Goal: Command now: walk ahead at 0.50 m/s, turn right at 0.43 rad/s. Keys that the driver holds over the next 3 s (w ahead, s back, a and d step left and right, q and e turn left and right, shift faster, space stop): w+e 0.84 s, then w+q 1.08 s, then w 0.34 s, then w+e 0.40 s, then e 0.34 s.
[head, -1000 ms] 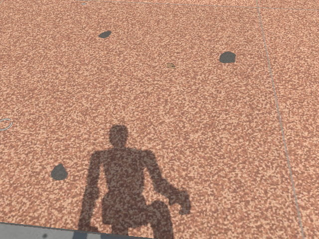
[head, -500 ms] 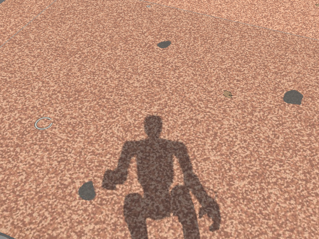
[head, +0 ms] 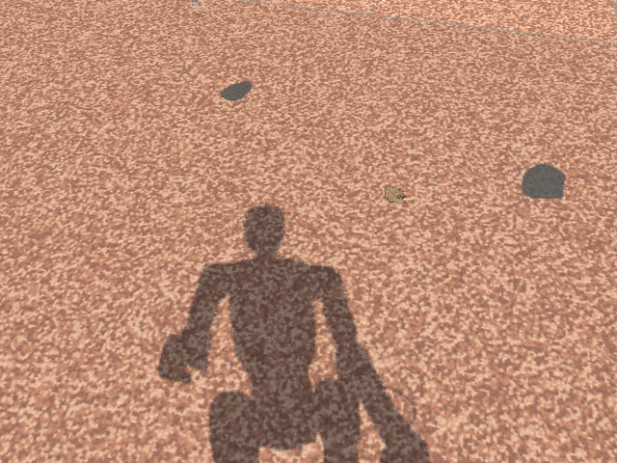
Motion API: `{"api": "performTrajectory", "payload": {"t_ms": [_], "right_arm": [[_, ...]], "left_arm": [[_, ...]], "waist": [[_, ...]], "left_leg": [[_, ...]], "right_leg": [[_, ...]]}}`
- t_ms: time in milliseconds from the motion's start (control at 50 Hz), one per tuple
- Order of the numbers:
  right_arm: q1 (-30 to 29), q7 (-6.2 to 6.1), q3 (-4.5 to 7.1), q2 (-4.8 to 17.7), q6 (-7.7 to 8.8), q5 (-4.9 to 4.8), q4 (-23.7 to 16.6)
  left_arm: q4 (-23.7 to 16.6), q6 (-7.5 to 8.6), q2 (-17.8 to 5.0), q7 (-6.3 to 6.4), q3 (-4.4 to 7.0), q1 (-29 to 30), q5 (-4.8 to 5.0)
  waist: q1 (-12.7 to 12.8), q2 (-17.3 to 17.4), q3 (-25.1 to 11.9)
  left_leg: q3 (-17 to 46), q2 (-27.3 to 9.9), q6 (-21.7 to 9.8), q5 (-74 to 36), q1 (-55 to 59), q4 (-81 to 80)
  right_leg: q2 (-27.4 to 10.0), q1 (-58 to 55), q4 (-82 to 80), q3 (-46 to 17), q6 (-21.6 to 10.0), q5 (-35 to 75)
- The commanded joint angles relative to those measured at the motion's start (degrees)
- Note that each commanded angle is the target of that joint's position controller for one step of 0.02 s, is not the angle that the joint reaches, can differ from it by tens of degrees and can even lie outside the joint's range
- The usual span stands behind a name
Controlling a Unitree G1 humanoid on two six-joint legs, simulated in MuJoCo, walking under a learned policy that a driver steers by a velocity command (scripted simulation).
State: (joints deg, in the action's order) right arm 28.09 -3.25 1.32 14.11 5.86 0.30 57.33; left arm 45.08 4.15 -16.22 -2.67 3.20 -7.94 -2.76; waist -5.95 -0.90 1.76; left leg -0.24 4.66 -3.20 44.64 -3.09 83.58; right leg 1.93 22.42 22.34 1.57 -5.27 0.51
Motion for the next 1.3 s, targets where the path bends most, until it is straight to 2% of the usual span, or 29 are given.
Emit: {"api": "performTrajectory", "payload": {"t_ms": [20,40,60,80,100,140,180,260,320,380,400,420,440,460,480,520,620,720,800,860,880,900,920,940,960,1000,1020,1080,1300], "right_arm": [[1.06,0.19,0.87,8.18,0.49,-2.29,-5.86],[-3.99,0.85,0.06,7.04,0.09,-0.89,-9.51],[-11.18,1.41,-0.38,6.01,-0.23,2.15,-9.88],[-12.55,2.18,-0.49,4.83,-1.40,4.14,-11.52],[-11.27,2.73,-0.86,3.67,-2.46,4.99,-11.11],[-18.14,2.77,-1.07,2.96,-3.13,3.43,-14.67],[-17.79,3.37,-1.80,0.85,-2.85,3.42,-14.99],[-23.76,3.71,-1.74,1.48,-2.43,1.24,-16.32],[-30.00,3.84,-0.88,3.38,-2.23,1.36,-18.89],[-22.83,3.50,0.26,5.03,-0.60,1.54,-17.68],[-15.11,2.81,1.26,8.21,0.42,2.35,-16.38],[-7.72,1.93,2.63,13.67,0.23,3.33,-16.09],[-6.51,1.85,3.58,13.82,-1.19,2.17,-14.55],[-8.76,2.06,2.77,9.16,-1.79,2.07,-15.23],[-11.28,2.38,2.05,6.10,-1.92,1.90,-15.33],[-13.93,2.65,1.68,4.37,-1.64,1.64,-14.59],[-11.68,3.38,2.69,5.83,0.07,0.62,-12.31],[-9.41,3.21,3.25,7.13,-0.15,0.60,-10.54],[-5.96,2.94,3.88,9.57,-0.86,0.87,-9.07],[-3.06,2.70,4.01,11.05,-2.07,1.08,-7.31],[-2.38,2.76,3.62,10.76,-2.45,1.05,-6.59],[-1.46,2.98,2.77,8.84,-2.45,1.06,-6.72],[1.19,4.23,0.71,1.61,-2.21,0.04,-10.14],[-1.67,4.15,2.28,6.74,-2.35,0.10,-10.57],[-7.66,3.91,3.01,8.95,-2.56,-0.09,-11.39],[-8.24,4.31,2.25,5.84,-2.20,-0.56,-9.88],[-6.23,4.44,2.44,5.74,-3.05,0.60,-8.65],[-4.33,5.03,2.83,4.36,-4.71,0.86,-6.65],[-23.44,6.69,1.38,0.85,-4.58,1.46,-12.43]], "left_arm": [[4.27,-1.54,-11.09,0.56,3.97,-30.58,1.40],[3.45,-2.04,-13.80,2.53,4.67,-23.65,1.75],[4.04,-2.55,-10.03,3.66,3.84,-20.86,2.13],[4.78,-2.41,-9.35,4.13,3.20,-20.43,2.72],[4.25,-1.88,-7.37,3.37,2.21,-18.23,1.68],[4.33,0.11,-5.93,2.64,1.25,-12.91,1.80],[3.66,0.30,-6.82,2.37,1.43,-10.77,2.20],[3.40,-0.44,-4.97,1.65,1.54,-14.70,4.03],[3.37,-1.45,-5.19,1.63,1.86,-18.81,2.25],[2.87,-1.52,-6.77,2.25,2.36,-18.75,1.53],[1.83,-0.78,-4.79,2.08,1.91,-17.95,1.91],[0.24,-0.39,-0.42,2.17,1.16,-22.33,4.06],[-0.95,-1.24,-4.27,2.50,1.73,-20.24,2.54],[-0.45,-2.13,-6.43,2.37,2.18,-16.07,0.88],[-1.14,-2.35,-5.13,1.52,2.04,-12.37,0.45],[-1.68,-3.35,-3.21,0.31,1.82,-11.62,0.08],[-3.43,-4.69,-2.67,-0.95,1.32,-7.25,0.20],[-6.32,-4.27,-1.24,-1.52,0.04,2.56,0.74],[-8.43,-4.10,-1.79,-2.10,-0.26,8.54,0.54],[-8.17,-3.67,-2.46,-1.54,0.14,6.22,-0.18],[-5.52,-2.93,-2.60,-1.01,0.56,-1.43,-0.58],[-1.87,-2.14,-4.45,-0.19,1.44,-11.46,-1.21],[-1.75,-1.67,-10.86,0.87,2.63,-16.44,-1.44],[-1.83,-2.47,-13.94,1.71,3.49,-19.02,1.13],[-1.01,-2.51,-12.40,2.28,3.17,-15.35,1.32],[-0.29,-1.45,-5.77,2.68,1.23,-9.48,0.97],[0.08,-0.91,-3.88,2.67,0.55,-7.66,1.29],[1.12,0.68,-2.93,2.72,0.25,-7.67,1.69],[6.97,1.79,-2.57,4.04,-0.23,-15.78,1.80]], "waist": [[15.67,2.25,-29.30],[12.82,0.10,-26.69],[12.60,6.64,-17.38],[10.10,6.72,-11.68],[6.33,9.98,-5.97],[2.99,6.24,4.22],[2.43,0.12,0.44],[6.59,-3.40,-2.64],[9.57,-1.98,0.27],[5.95,-2.06,-1.35],[2.68,2.24,-6.78],[2.05,12.79,-15.79],[1.51,15.90,-16.68],[1.92,6.05,-7.94],[2.22,2.62,-3.26],[5.11,7.23,0.85],[6.78,6.41,-0.90],[4.91,7.01,0.68],[3.10,7.40,2.21],[4.39,7.33,0.24],[7.99,5.60,-3.56],[11.72,2.09,-9.83],[11.74,-12.08,-18.40],[13.71,-11.67,-22.86],[12.84,-4.63,-14.05],[8.45,-1.82,-4.02],[6.32,-3.42,-2.23],[4.54,-3.52,-1.74],[7.98,-2.27,5.29]], "left_leg": [[2.60,-4.11,3.50,-4.12,-52.03,35.28],[2.59,-5.86,3.04,-11.28,-57.91,29.95],[1.51,-7.06,2.88,-14.06,-56.90,26.38],[1.70,-7.25,2.96,-11.57,-53.13,24.58],[3.85,-10.09,2.02,-12.57,-47.92,16.54],[3.86,-11.78,3.79,-26.77,-39.40,-8.69],[0.19,-9.41,4.97,-39.51,-24.08,-26.28],[0.44,-6.61,4.75,-51.03,-19.69,-41.26],[1.22,-5.50,4.86,-43.50,-21.89,-48.34],[2.43,-3.70,2.95,-33.54,-10.39,-57.60],[9.20,-11.01,0.19,-30.39,0.78,-58.58],[27.95,-27.03,-6.14,-28.32,17.71,-60.00],[43.18,-31.92,-10.55,-20.05,18.72,-64.99],[37.02,-28.92,-9.50,-15.13,12.88,-65.53],[29.87,-25.63,-8.03,-18.05,6.69,-67.27],[18.07,-21.36,-5.52,-29.79,-2.23,-70.76],[5.84,-20.31,-6.26,-47.50,-3.42,-73.35],[-3.97,-18.23,-4.32,-48.67,-3.13,-73.69],[-6.80,-20.23,-3.12,-49.14,0.50,-71.71],[-9.16,-21.29,-2.59,-68.61,4.37,-60.97],[-11.00,-20.14,-2.02,-73.41,2.68,-51.21],[-12.37,-18.31,-1.11,-65.67,-5.68,-38.60],[-12.80,-12.38,1.80,-27.97,-26.80,-18.39],[-4.49,-5.63,2.04,-13.64,-33.60,-7.53],[0.31,-8.44,0.90,-18.56,-37.76,-5.49],[2.53,-11.00,0.13,-24.67,-32.77,-14.39],[2.76,-11.31,0.27,-25.72,-29.48,-17.15],[2.80,-9.51,0.54,-30.03,-27.58,-18.99],[-3.80,-8.33,-0.30,-45.62,-35.86,-41.14]], "right_leg": [[-25.49,-66.89,15.02,-27.78,-19.05,52.89],[-27.06,-59.30,6.00,-36.83,-22.09,17.80],[-23.96,-43.34,-1.21,-38.23,-20.38,3.22],[-23.19,-30.16,-2.81,-38.26,-19.93,2.54],[-22.46,-16.01,-4.03,-35.68,-18.37,-1.80],[-14.24,3.55,-10.67,-26.38,-13.25,2.96],[-6.40,9.88,-10.10,-16.49,-10.25,14.58],[-5.52,-0.82,-6.73,-17.00,-6.74,12.95],[-7.24,-8.21,-3.27,-23.28,-6.35,5.21],[-5.45,-9.43,5.50,-26.30,-5.04,1.85],[-2.52,-5.78,16.19,-22.59,-3.43,-1.72],[4.15,6.79,32.25,-12.64,-0.78,-20.40],[5.18,18.26,41.28,-6.72,-0.28,-36.07],[0.65,22.55,46.06,-6.69,0.04,-31.92],[-0.97,22.10,45.91,-6.33,0.44,-26.94],[-3.80,17.79,42.72,-5.79,1.63,-22.17],[-4.85,17.93,41.67,-4.88,3.59,-12.80],[-5.36,14.69,26.44,-1.39,3.45,-2.75],[-4.34,10.57,16.95,2.84,1.36,-7.54],[-0.32,3.18,11.96,5.23,-1.80,-16.96],[2.16,-6.81,7.43,5.27,-3.16,-14.48],[0.27,-22.37,6.08,1.13,-4.69,-13.55],[-20.18,-41.66,2.14,-26.64,-10.07,-20.65],[-27.53,-41.89,-6.60,-43.79,-13.72,-13.47],[-24.45,-37.03,-4.40,-31.15,-11.86,-5.55],[-18.49,-22.41,-6.52,-16.08,-6.70,4.83],[-16.44,-18.14,-7.99,-11.87,-4.82,6.89],[-14.44,-16.17,-11.48,-6.03,-3.05,7.98],[-14.90,-23.49,-14.09,6.72,-1.74,16.22]]}}
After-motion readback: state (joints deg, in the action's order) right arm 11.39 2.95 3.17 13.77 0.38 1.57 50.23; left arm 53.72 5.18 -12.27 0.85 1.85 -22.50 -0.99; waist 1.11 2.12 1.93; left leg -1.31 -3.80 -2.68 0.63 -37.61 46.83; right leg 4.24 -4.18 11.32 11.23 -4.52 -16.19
